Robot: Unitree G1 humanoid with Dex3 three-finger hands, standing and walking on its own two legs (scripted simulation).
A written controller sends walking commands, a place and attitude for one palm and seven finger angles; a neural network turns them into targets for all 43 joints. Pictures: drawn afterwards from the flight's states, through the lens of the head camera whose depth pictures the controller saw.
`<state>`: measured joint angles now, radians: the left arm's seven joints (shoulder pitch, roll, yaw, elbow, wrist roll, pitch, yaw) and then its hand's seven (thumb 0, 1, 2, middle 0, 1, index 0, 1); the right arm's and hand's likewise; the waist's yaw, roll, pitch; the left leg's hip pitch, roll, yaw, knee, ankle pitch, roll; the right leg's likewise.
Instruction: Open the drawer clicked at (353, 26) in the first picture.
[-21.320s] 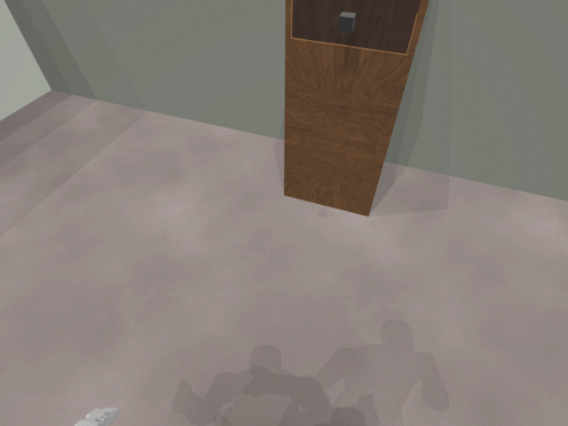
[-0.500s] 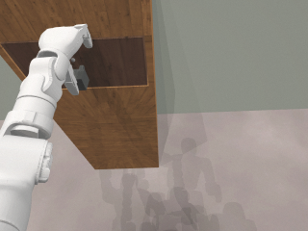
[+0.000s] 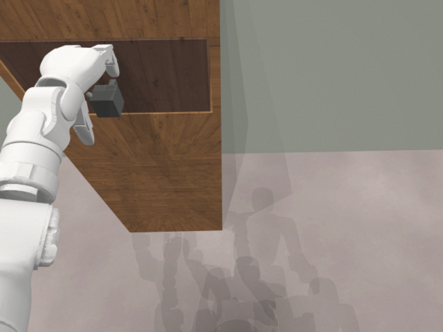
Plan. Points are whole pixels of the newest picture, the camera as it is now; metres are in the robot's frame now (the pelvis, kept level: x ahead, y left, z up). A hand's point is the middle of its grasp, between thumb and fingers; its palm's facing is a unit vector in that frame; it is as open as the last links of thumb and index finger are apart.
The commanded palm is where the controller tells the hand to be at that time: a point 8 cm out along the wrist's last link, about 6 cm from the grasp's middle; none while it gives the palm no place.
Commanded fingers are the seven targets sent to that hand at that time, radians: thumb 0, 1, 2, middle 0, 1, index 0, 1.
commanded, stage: lower the fingers behind the handle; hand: left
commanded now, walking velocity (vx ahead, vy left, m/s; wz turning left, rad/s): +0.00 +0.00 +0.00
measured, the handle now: (110, 94) +0.54 +0.21 +0.11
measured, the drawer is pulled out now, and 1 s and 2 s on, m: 0.00 0.00 0.00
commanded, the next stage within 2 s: close the thumb around the handle in 1.34 s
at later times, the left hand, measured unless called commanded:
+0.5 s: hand (97, 94) +0.51 +0.21 +0.14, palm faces +0.00 +0.00 -1.00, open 13.6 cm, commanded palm +0.49 +0.22 +0.18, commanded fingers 0.00 -0.50 0.30 -0.30 -1.20 -0.30 -1.20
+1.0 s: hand (104, 108) +0.51 +0.21 +0.10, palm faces +0.00 -0.02 -1.00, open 13.6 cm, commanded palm +0.49 +0.22 +0.15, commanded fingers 0.00 -0.50 0.30 -0.30 -1.20 -0.30 -1.20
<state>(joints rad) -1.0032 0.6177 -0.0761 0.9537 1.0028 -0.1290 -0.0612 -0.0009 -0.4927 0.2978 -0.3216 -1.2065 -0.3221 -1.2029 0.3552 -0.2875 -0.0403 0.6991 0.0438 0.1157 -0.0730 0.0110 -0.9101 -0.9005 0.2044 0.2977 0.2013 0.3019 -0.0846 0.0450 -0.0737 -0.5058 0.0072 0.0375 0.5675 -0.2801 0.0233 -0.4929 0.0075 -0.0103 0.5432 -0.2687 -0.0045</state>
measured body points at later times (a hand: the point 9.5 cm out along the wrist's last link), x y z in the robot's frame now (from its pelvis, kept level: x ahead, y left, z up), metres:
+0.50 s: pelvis +0.00 +0.00 +0.00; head +0.07 -0.01 +0.44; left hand +0.50 +0.21 +0.19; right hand +0.07 -0.26 -0.14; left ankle -0.01 +0.10 -0.73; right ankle -0.01 -0.12 -0.73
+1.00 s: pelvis +0.00 +0.00 -0.01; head +0.09 -0.01 +0.43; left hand +0.50 +0.21 +0.16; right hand +0.02 -0.27 -0.14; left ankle -0.01 +0.10 -0.73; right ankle -0.01 -0.12 -0.73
